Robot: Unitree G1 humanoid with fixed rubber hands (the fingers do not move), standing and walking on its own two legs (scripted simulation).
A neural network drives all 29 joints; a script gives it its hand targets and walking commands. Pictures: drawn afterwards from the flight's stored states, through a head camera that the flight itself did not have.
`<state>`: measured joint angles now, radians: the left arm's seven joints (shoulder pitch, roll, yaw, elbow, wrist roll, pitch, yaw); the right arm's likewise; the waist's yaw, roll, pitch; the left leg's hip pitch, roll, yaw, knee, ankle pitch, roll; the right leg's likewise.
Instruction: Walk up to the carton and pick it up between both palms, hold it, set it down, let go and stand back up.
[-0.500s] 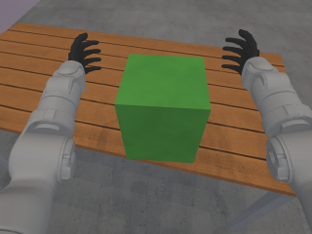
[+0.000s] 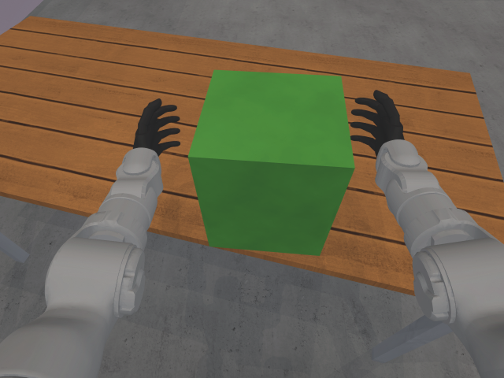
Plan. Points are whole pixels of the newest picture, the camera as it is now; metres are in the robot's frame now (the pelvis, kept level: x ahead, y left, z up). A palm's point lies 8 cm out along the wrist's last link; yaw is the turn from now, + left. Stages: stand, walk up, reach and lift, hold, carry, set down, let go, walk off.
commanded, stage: reach and lift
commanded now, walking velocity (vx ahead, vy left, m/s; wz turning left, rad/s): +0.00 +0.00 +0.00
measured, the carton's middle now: (269, 168) +0.47 +0.02 +0.05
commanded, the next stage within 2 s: none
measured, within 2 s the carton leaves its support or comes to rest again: neither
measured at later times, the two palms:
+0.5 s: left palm (168, 145) +0.46 +0.19 +0.11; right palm (374, 139) +0.47 -0.14 +0.13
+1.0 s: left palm (172, 150) +0.45 +0.18 +0.11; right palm (364, 148) +0.46 -0.12 +0.12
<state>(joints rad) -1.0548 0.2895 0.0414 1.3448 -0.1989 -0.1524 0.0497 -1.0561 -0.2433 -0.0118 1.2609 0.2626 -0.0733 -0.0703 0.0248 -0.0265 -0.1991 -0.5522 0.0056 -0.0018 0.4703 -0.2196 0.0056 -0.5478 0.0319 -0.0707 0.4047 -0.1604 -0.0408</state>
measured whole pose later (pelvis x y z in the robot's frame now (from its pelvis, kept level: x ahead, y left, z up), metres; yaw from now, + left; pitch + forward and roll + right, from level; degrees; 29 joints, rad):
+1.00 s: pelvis +0.02 +0.02 +0.01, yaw -2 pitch +6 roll -1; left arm -0.86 -0.07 0.59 0.84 0.41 0.03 0.00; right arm -0.89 0.07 -0.66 0.91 -0.45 -0.10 0.00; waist 0.06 -0.01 -0.01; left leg -0.22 0.00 0.07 0.35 -0.23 0.03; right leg -0.25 0.02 -0.02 0.31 -0.17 -0.01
